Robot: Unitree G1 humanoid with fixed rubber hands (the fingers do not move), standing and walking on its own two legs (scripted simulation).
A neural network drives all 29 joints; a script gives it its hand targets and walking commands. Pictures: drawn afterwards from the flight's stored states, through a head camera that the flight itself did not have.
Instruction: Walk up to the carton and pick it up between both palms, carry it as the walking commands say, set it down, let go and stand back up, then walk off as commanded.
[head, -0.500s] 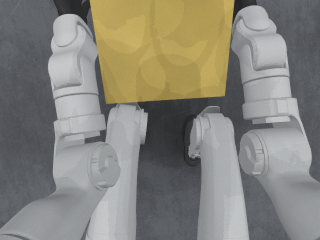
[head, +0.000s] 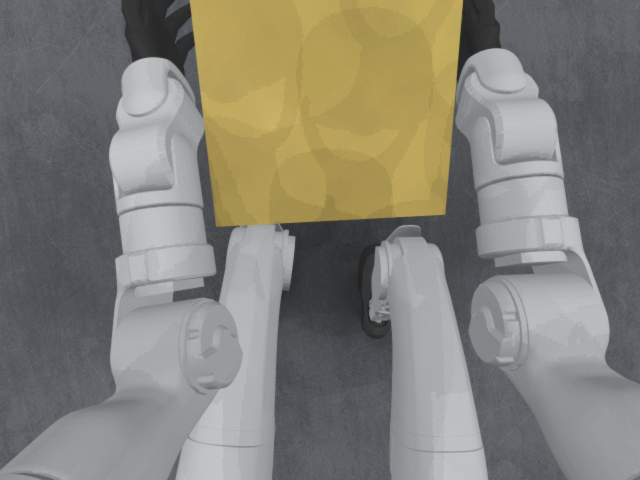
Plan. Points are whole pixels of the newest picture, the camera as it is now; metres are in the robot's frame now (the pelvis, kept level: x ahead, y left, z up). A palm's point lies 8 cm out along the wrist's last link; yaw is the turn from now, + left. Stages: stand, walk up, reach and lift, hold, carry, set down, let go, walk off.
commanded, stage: reach and lift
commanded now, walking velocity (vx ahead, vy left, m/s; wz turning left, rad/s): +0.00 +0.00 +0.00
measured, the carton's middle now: (317, 105) +0.47 +0.04 -0.16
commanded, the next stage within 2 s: none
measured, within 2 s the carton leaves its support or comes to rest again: neither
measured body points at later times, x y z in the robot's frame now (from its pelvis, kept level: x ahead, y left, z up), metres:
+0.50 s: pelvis +0.00 -0.01 +0.06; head +0.28 +0.02 +0.40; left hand +0.48 +0.20 -0.01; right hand +0.51 -0.10 -0.03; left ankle +0.17 +0.13 -0.51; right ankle +0.14 -0.12 -0.51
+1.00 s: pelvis +0.01 +0.00 +0.11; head +0.26 +0.03 +0.48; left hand +0.46 +0.20 +0.06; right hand +0.49 -0.10 +0.04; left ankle +0.17 +0.13 -0.51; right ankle +0.14 -0.12 -0.51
